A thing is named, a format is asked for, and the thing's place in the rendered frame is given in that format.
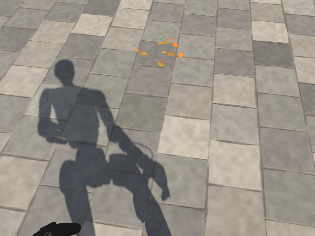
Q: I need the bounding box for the left robot hand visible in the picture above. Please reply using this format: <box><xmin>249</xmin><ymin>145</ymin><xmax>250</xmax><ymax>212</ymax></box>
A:
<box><xmin>32</xmin><ymin>221</ymin><xmax>81</xmax><ymax>236</ymax></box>

